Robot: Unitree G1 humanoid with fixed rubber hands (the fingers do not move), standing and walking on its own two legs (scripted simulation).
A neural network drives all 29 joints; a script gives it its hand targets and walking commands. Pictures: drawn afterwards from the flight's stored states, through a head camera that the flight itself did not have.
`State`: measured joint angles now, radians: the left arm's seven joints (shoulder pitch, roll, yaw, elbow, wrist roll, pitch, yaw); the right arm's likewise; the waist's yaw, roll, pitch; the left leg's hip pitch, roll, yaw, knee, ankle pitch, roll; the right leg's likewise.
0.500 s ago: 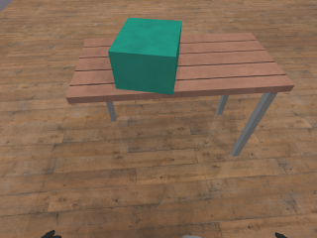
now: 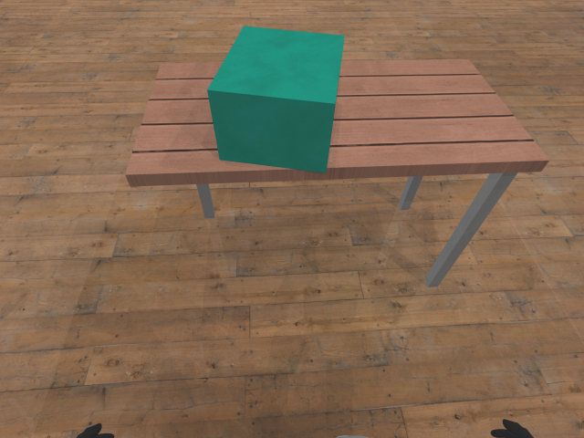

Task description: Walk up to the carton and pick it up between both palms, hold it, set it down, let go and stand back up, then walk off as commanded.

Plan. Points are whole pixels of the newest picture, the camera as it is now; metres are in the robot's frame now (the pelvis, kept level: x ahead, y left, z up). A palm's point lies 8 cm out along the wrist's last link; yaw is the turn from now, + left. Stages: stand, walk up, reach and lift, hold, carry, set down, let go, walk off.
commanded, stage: stand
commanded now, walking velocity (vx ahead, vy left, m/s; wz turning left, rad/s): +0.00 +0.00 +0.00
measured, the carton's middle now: (283, 96) +0.83 +0.02 +0.00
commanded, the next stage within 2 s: none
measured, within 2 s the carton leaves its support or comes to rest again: neither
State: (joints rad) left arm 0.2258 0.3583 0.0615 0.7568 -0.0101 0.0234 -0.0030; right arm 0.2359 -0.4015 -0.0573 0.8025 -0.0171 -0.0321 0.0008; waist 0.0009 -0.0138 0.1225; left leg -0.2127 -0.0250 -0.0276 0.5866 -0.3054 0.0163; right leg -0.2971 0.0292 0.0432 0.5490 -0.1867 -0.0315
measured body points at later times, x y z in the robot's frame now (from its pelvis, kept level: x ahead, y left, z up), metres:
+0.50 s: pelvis +0.01 +0.01 +0.00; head +0.03 +0.02 +0.45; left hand +0.13 +0.31 -0.11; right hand +0.16 -0.31 -0.08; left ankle +0.01 +0.11 -0.73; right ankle +0.07 -0.12 -0.73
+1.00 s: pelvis +0.02 +0.01 +0.01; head +0.04 +0.02 +0.45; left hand +0.14 +0.31 -0.10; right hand +0.16 -0.31 -0.07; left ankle +0.01 +0.11 -0.73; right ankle +0.07 -0.12 -0.73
